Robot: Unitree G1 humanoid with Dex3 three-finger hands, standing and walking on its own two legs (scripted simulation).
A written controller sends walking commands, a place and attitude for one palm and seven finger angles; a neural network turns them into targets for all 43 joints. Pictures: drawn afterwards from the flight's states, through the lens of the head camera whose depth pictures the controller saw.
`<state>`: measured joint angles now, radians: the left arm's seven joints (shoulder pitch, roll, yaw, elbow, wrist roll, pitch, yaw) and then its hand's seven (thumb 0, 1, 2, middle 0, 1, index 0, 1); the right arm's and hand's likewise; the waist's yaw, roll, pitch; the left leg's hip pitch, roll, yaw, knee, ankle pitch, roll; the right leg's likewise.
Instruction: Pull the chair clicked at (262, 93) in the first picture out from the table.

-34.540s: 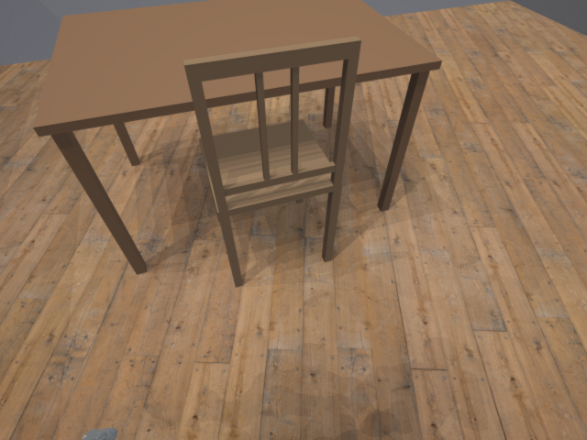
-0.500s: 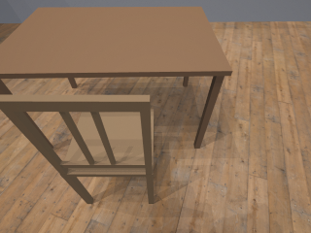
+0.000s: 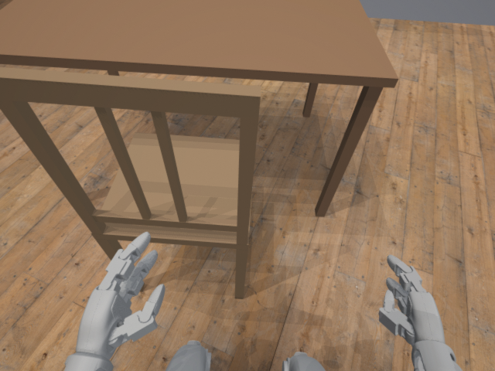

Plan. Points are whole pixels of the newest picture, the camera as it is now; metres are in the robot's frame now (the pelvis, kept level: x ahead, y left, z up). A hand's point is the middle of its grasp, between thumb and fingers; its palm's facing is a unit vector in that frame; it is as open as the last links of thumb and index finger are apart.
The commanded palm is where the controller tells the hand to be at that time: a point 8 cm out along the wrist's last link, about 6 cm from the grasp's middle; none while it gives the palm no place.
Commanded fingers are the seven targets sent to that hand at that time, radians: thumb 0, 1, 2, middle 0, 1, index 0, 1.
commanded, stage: raise the hand toward the chair's back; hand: left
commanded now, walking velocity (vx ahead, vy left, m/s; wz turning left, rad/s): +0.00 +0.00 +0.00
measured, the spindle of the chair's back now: (128, 171) +0.46 +0.27 +0.01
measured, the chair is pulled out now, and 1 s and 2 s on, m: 0.20 0.20 0.20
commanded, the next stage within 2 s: aim the fingers beside a spindle in 1.72 s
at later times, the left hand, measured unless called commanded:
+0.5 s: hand (119, 302) +0.21 +0.20 +0.04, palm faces +0.03 -1.00 -0.07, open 13.2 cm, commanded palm +0.18 +0.25 +0.04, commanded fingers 0.00 -0.15 0.45 -0.09 -0.14 -0.09 -0.14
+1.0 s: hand (110, 282) +0.23 +0.22 +0.04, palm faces +0.02 -1.00 -0.06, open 16.7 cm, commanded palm +0.21 +0.27 +0.05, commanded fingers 0.00 -0.50 0.30 -0.06 -0.08 -0.06 -0.08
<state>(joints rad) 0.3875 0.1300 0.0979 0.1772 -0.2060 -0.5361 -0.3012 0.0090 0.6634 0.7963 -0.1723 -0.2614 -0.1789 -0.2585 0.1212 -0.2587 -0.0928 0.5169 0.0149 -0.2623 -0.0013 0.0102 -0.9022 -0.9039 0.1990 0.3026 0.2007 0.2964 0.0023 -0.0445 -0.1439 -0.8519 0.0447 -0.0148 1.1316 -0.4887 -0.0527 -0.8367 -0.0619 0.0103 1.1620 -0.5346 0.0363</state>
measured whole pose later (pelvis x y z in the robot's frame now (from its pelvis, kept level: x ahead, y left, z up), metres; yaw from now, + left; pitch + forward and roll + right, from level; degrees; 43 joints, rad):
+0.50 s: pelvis -0.01 +0.01 -0.02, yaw +1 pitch +15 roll -2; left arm 0.42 0.21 0.18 -0.07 -0.25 -0.36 -0.22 0.01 0.08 0.55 -0.11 -0.17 -0.12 -0.17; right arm 0.27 -0.20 -0.02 0.59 0.02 -0.22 -0.07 0.01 -0.90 -0.90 0.21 0.30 0.21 0.30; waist -0.02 0.04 -0.15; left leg -1.00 0.05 -0.07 1.24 -0.51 -0.04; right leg -0.94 -0.05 -0.03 1.21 -0.54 0.03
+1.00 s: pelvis +0.01 +0.02 -0.01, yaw +1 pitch +15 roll -3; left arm 0.37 0.24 0.19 -0.05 -0.24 -0.34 -0.26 -0.01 -0.45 0.32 -0.06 -0.09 -0.07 -0.09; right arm 0.19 -0.20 0.01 0.52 0.01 -0.21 -0.05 0.01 -0.90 -0.90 0.20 0.30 0.21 0.30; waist -0.01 0.02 -0.15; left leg -0.94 0.05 -0.08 1.20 -0.53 -0.03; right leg -0.86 -0.05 -0.05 1.15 -0.54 0.05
